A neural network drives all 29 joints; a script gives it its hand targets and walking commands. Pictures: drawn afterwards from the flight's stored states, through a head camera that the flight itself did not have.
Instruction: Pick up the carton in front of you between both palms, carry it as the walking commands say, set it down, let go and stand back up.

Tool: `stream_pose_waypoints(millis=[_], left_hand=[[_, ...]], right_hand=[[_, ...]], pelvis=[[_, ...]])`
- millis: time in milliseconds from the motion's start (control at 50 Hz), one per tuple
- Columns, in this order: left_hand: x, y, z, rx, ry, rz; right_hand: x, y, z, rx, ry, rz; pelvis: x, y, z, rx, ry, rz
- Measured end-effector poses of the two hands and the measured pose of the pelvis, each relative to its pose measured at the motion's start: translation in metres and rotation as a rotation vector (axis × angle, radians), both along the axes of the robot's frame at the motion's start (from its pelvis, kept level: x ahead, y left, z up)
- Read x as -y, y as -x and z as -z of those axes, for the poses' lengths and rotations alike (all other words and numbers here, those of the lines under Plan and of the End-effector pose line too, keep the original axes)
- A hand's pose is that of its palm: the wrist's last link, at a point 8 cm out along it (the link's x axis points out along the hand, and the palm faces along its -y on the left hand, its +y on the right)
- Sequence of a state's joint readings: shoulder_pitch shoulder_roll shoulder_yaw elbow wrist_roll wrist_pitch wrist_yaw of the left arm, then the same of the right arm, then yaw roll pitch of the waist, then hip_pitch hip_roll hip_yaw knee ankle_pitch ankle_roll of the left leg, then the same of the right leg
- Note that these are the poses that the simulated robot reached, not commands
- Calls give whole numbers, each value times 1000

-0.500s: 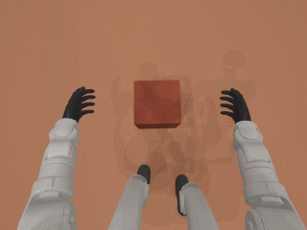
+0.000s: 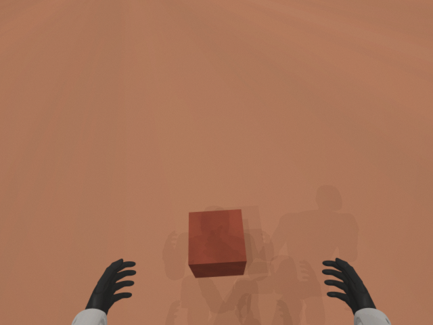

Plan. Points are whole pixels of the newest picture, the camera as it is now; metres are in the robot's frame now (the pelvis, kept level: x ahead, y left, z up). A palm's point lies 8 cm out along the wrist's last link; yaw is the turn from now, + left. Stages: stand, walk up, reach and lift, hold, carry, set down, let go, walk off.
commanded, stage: let go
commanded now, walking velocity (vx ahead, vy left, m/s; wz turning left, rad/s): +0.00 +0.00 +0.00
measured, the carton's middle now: (217, 245) +0.45 +0.05 -0.65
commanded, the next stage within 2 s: stand in 0.48 s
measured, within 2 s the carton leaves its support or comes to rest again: neither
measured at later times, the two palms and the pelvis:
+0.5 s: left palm (103, 308) +0.17 +0.23 -0.06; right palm (371, 311) +0.17 -0.24 -0.07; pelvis +0.01 -0.01 +0.00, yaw +0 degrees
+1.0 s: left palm (71, 315) +0.16 +0.30 -0.09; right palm (392, 324) +0.15 -0.27 -0.08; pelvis +0.02 +0.02 +0.00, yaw -1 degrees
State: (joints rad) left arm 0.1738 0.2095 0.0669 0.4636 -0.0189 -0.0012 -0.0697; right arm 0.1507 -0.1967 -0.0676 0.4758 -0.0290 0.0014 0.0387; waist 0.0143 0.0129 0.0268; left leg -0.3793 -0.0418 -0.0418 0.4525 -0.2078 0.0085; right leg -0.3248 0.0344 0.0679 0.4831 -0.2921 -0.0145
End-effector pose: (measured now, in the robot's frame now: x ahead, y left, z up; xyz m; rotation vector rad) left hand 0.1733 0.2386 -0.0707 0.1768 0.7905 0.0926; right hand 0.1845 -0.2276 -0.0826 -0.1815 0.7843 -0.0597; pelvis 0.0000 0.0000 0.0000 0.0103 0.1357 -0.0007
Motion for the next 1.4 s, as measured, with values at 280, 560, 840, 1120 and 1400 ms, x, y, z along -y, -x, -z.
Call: stream_pose_waypoints(millis=[280, 560, 840, 1120, 1400], left_hand=[[27, 8, -3, -2, 40, 15], [-2, 5, -10, -18, -44, -2], [-56, 17, 17, -91, -145, -16], [-65, 21, 20, -134, -173, -5], [-66, 45, 22, -178, -182, -16]], right_hand=[[22, 17, -23, -7, 7, 8], [7, 17, -12, -15, 19, 26], [52, 35, -11, -114, 233, 83], [44, 36, -2, -140, 210, 92], [57, 58, 0, -188, 219, 100]], pelvis=[[19, -8, -2, 196, -9, -10], [2, -12, 0, 194, -2, -4], [-14, -17, 3, 136, 16, 12], [-19, -21, 1, 146, 11, 18], [-15, -9, -3, 167, 10, 14]])
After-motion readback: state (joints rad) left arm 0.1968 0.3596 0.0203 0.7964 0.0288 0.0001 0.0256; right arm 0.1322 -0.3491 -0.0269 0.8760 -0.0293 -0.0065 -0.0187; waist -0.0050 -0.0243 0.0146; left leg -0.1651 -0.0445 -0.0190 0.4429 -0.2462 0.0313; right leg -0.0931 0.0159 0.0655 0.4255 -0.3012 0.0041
